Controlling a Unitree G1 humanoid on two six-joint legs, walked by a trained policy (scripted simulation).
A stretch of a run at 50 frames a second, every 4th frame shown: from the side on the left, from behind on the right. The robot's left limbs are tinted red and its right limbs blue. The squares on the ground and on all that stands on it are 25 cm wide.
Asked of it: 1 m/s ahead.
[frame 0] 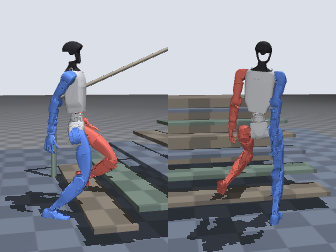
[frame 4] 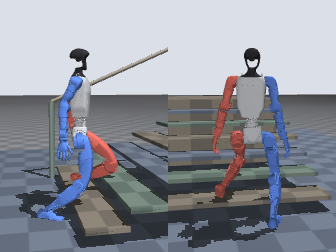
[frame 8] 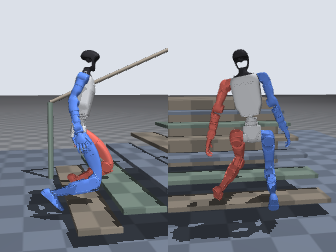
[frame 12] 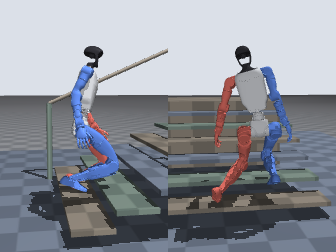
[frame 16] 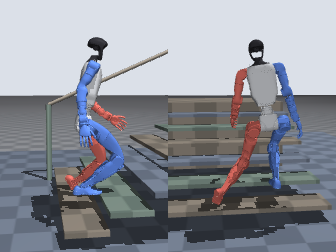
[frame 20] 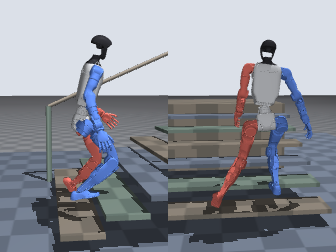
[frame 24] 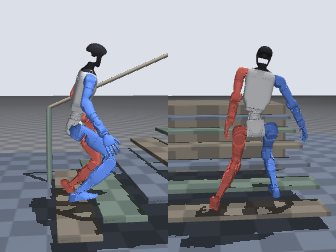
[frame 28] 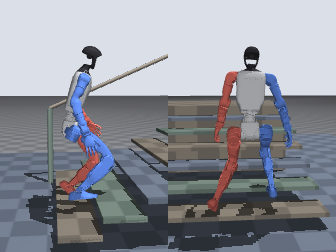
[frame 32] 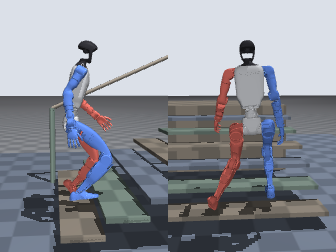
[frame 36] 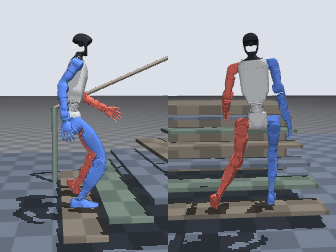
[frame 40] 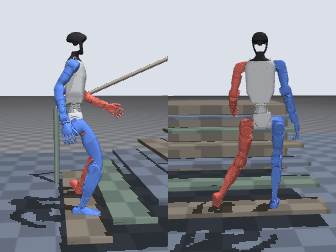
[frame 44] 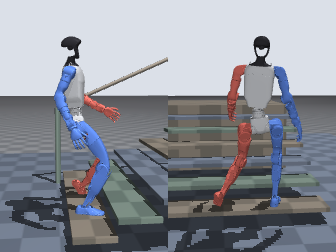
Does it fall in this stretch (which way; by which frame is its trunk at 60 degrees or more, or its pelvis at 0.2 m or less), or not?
no
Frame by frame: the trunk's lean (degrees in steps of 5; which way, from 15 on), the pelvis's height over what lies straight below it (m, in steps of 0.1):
0: 5, 0.6
4: 0, 0.6
8: 15 forward and to its left, 0.6
12: 20 forward and to its left, 0.6
16: 15 forward and to its left, 0.7
20: 15 forward, 0.7
24: 20 forward and to its right, 0.7
28: 20 forward, 0.7
32: 15 forward, 0.7
36: 10, 0.7
40: 0, 0.7
44: 5, 0.7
